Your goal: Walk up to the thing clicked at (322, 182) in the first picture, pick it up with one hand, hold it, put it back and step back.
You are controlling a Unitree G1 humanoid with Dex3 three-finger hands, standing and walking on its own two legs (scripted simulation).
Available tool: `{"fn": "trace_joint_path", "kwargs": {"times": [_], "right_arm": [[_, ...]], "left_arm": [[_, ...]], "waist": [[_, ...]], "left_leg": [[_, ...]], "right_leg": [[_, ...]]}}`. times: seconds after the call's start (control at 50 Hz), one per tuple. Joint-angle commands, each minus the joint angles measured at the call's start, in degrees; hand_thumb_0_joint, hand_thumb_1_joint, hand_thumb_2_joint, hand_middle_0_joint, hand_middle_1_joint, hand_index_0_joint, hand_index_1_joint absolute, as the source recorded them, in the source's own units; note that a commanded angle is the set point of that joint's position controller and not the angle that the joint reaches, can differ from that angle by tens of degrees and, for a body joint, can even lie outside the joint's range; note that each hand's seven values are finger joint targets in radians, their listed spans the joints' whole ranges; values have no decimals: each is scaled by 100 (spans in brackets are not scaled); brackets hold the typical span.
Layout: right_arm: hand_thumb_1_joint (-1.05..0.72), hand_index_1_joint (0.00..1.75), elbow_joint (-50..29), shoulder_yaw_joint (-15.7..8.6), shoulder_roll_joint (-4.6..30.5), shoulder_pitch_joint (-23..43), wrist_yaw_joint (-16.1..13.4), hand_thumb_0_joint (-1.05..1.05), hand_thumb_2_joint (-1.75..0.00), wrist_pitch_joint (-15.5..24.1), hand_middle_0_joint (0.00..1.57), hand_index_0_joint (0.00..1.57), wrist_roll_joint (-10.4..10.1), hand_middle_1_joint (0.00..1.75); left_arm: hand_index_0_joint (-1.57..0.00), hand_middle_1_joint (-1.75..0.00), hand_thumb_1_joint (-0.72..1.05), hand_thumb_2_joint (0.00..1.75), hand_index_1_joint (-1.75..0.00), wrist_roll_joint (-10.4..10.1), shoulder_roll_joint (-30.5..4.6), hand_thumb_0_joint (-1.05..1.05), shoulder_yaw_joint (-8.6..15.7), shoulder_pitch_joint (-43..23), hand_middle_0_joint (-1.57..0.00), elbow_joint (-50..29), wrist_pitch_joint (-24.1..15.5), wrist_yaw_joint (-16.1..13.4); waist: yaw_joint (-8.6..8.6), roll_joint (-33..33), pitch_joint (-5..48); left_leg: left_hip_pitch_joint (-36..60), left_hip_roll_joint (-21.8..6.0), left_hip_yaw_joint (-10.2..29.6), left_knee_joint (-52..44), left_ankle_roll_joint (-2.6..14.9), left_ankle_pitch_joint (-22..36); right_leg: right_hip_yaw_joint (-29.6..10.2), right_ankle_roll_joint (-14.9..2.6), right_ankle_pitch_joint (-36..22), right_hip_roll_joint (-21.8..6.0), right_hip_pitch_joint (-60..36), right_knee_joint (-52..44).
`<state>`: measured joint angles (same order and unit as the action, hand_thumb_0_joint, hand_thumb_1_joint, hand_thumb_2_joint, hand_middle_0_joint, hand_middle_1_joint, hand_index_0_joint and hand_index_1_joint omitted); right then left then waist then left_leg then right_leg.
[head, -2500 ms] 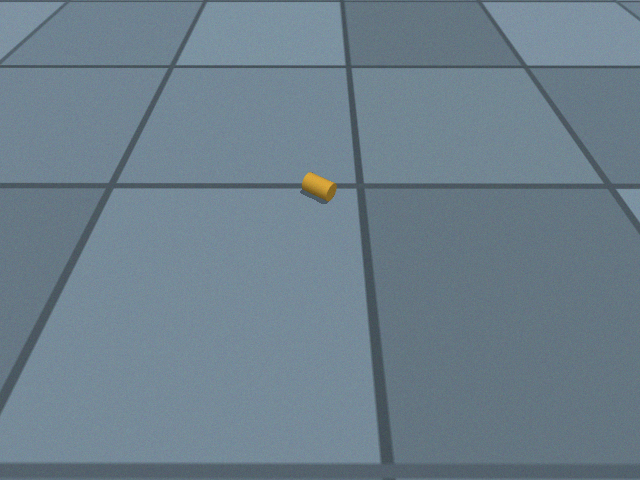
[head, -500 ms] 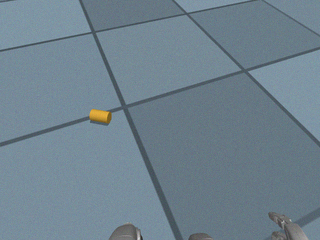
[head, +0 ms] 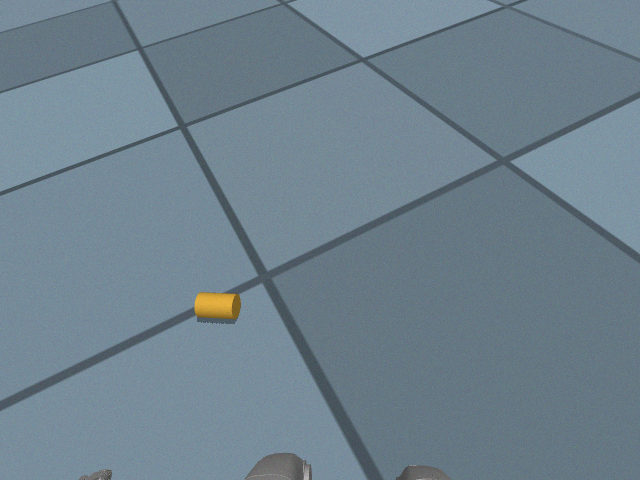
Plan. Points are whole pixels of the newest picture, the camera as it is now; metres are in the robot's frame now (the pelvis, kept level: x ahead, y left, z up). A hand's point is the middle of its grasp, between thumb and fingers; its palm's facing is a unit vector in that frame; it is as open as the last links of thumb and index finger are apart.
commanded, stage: walk up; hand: left
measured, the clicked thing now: (218, 305) +0.76 +0.44 -0.71
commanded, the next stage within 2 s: none
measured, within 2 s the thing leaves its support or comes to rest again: neither
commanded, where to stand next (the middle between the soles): +0.32 +0.23 m, yaw -8 degrees
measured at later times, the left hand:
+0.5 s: hand (52, 421) +0.23 +0.45 -0.13, palm faces -0.13 -0.87 -0.47, open 7.3 cm
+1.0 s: hand (4, 383) +0.30 +0.58 -0.15, palm faces -0.12 -0.85 -0.52, open 7.4 cm
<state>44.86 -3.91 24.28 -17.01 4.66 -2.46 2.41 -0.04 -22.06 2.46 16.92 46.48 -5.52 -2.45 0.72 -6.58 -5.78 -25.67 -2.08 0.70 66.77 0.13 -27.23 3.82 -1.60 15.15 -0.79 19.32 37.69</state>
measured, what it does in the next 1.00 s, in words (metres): steps to the left: left foot, then right foot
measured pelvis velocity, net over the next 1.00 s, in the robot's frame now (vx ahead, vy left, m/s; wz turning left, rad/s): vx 0.21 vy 0.28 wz -0.16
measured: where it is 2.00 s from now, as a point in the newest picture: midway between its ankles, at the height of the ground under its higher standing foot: (256, 475)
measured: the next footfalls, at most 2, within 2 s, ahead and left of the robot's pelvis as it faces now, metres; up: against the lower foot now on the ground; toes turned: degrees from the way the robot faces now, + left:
left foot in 0.24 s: +0.18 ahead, +0.26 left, +0.00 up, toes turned +3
right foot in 0.60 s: +0.28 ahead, +0.06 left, +0.00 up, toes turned -10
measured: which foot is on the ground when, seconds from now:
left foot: up 0.00-0.22, down 0.24-0.62, up 0.64-0.92, down 0.94-1.00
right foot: down 0.00-0.26, up 0.28-0.58, down 0.60-0.98, up 1.00-1.00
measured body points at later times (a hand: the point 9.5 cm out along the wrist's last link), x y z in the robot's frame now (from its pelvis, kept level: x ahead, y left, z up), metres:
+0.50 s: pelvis +0.13 +0.16 +0.00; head +0.14 +0.15 +0.45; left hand +0.24 +0.49 -0.09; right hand +0.11 -0.17 -0.11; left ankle +0.14 +0.26 -0.72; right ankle +0.20 +0.04 -0.68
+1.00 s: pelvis +0.21 +0.28 -0.03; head +0.22 +0.26 +0.42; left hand +0.31 +0.62 -0.12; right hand +0.24 -0.07 -0.14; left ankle +0.27 +0.43 -0.72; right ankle +0.24 +0.07 -0.71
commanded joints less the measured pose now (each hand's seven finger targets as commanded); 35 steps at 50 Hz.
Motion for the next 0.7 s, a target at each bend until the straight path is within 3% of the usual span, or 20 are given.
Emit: {"fn": "trace_joint_path", "kwargs": {"times": [0.0, 0.12, 0.16, 0.18, 0.2, 0.22, 0.24, 0.26, 0.28, 0.32, 0.36, 0.44, 0.48, 0.52, 0.56, 0.58, 0.6, 0.62, 0.64, 0.68], "right_arm": [[-90, 30, -484, -463, 1149, -282, 5, 0, -90, 100, 20, 20, 33, 30], [-90, 30, -655, -576, 1123, 243, 160, 0, -90, 131, 20, 20, 48, 30], [-90, 30, -523, -661, 1178, -165, 155, 0, -90, 169, 20, 20, 40, 30], [-90, 30, -361, -708, 1192, -647, 133, 0, -90, 185, 20, 20, 42, 30], [-90, 30, -180, -778, 1294, -1013, 88, 0, -90, 212, 20, 20, 70, 30], [-90, 30, -85, -856, 1493, -1525, 15, 0, -90, 264, 20, 20, 122, 30], [-90, 30, -198, -882, 1925, -1429, -43, 0, -90, 318, 20, 20, 163, 30], [-90, 30, -479, -891, 2259, -708, -65, 0, -90, 357, 20, 20, 31, 30], [-90, 30, -524, -897, 2399, -310, -61, 0, -90, 331, 20, 20, -74, 30], [-90, 30, -592, -682, 1737, -62, -125, 0, -90, 373, 20, 20, -23, 30], [-90, 30, -507, -551, 1565, -26, -158, 0, -90, 465, 20, 20, -62, 30], [-90, 30, -489, -467, 1494, -211, -143, 0, -90, 469, 20, 20, -31, 30], [-90, 30, -533, -473, 1545, -298, -133, 0, -90, 445, 20, 20, 2, 30], [-90, 30, -645, -430, 1462, -37, -124, 0, -90, 387, 20, 20, -1, 30], [-90, 30, -788, -324, 1180, 111, -92, 0, -90, 346, 20, 20, -37, 30], [-90, 30, -811, -247, 900, -91, -97, 0, -90, 352, 20, 20, -93, 30], [-90, 30, -851, -181, 661, -458, -108, 0, -90, 323, 20, 20, -102, 30], [-90, 30, -791, -301, 1151, -543, -177, 0, -90, 118, 20, 20, 38, 30], [-90, 30, -758, -410, 1346, -576, -205, 0, -90, 9, 20, 20, 68, 30], [-90, 30, -640, -491, 1383, -368, -200, 0, -90, -51, 20, 20, 56, 30]], "left_arm": [[-20, -30, 90, 90, -30, 47, -1948, 0, 597, 257, -20, -328, -169, -114], [-20, -30, 90, 90, -30, 171, -2270, 0, 692, 200, -20, -305, -212, -78], [-20, -30, 90, 90, -30, 194, -2360, 0, 705, -239, -20, -325, -179, -82], [-20, -30, 90, 90, -30, 179, -2327, 0, 699, -430, -20, -309, -136, -87], [-20, -30, 90, 90, -30, 209, -2006, 0, 604, -283, -20, -263, -84, -105], [-20, -30, 90, 90, -30, 219, -1536, 0, 459, -12, -20, -223, -37, -105], [-20, -30, 90, 90, -30, 139, -961, 0, 247, 298, -20, -257, -27, -109], [-20, -30, 90, 90, -30, 40, -1357, 0, 305, 371, -20, -207, 13, -205], [-20, -30, 90, 90, -30, 81, -1731, 0, 349, 199, -20, -105, 0, -242], [-20, -30, 90, 90, -30, -42, -1884, 0, 425, 147, -20, 190, -59, -146], [-20, -30, 90, 90, -30, -100, -1684, 0, 427, 498, -20, 386, -67, -33], [-20, -30, 90, 90, -30, -61, -1457, 0, 387, 229, -20, 212, -67, 66], [-20, -30, 90, 90, -30, -25, -1461, 0, 420, 165, -20, 138, -67, 79], [-20, -30, 90, 90, -30, -33, -1418, 0, 439, 407, -20, 192, -104, 60], [-20, -30, 90, 90, -30, -41, -1534, 0, 551, 1291, -20, 427, -126, -34], [-20, -30, 90, 90, -30, 18, -1888, 0, 696, 1725, -20, 456, -148, -111], [-20, -30, 90, 90, -30, 71, -2312, 0, 771, 1600, -20, 254, -155, -173], [-20, -30, 90, 90, -30, 40, -2318, 0, 670, 1168, -20, 43, -106, -295], [-20, -30, 90, 90, -30, -20, -2316, 0, 670, 814, -20, -56, -72, -346], [-20, -30, 90, 90, -30, -20, -2077, 0, 594, 539, -20, -156, -78, -354]], "waist": [[53, 1193, 298], [-34, 1585, 253], [323, 1669, 518], [621, 1432, 688], [789, 717, 854], [1058, -325, 975], [889, -1781, 649], [567, -1432, 560], [452, -1203, 289], [264, -379, -225], [84, -513, -271], [137, -442, -70], [146, -332, 74], [-81, -68, 299], [-571, 540, 839], [-832, 1397, 1108], [-555, 2240, 1147], [-414, 1051, 892], [-266, 981, 738], [-152, 725, 288]], "left_leg": [[-660, -544, 342, -270, -47, 603], [-75, -672, -7, -1713, -54, 814], [864, -551, -290, -2094, 49, 736], [1535, -383, -550, -2537, 57, 942], [2214, -132, -610, -2791, 31, 709], [2644, -220, -52, -3390, 74, 186], [2411, -1360, 2002, -4483, 284, -823], [1914, -2163, 3432, -5376, 829, -1641], [1467, -2371, 3980, -5588, 1391, -2278], [1032, -1697, 2377, -4972, 1262, -934], [974, -1260, 1243, -4596, 1024, 586], [1125, -1333, 804, -4561, 1448, 1687], [1046, -1509, 858, -4520, 1554, 1719], [610, -1345, 565, -4099, 1377, 1661], [240, -778, -151, -2701, 963, 2187], [-248, -388, -414, -1259, 613, 1977], [-1400, 202, -310, -349, 267, -349], [-1484, -61, 396, 153, 114, -620], [-1518, -299, 522, 474, 104, -624], [-1254, -449, 732, 664, 41, -285]], "right_leg": [[-1764, -1135, -108, -1422, -239, -1673], [-1341, -1040, 970, -1212, 443, -1522], [-1213, -909, 1055, -1217, 894, -1201], [-1008, -776, 972, -1138, 1163, -660], [-714, -618, 935, -907, 1551, 302], [-444, -356, 720, -532, 1826, 1921], [-443, -119, 1855, 413, 2887, 3297], [-605, -146, 1775, 293, 3066, 3647], [-822, -250, 1670, -72, 2828, 3934], [-817, -119, 944, -277, 2565, 3541], [-661, -111, 609, -355, 2134, 2830], [-136, 30, 736, -347, 1353, 1535], [-118, -11, 646, -309, 916, 1078], [-58, -93, 165, -118, -113, 293], [6, -68, -717, 27, -1655, -673], [-982, -202, -306, -427, -2333, -1207], [-3520, -724, -300, -1943, -2813, -1586], [-4143, -1211, -98, -2504, -2160, -1699], [-4142, -1617, 46, -2650, -1735, -1681], [-3163, -1432, 67, -2153, -752, -1678]]}}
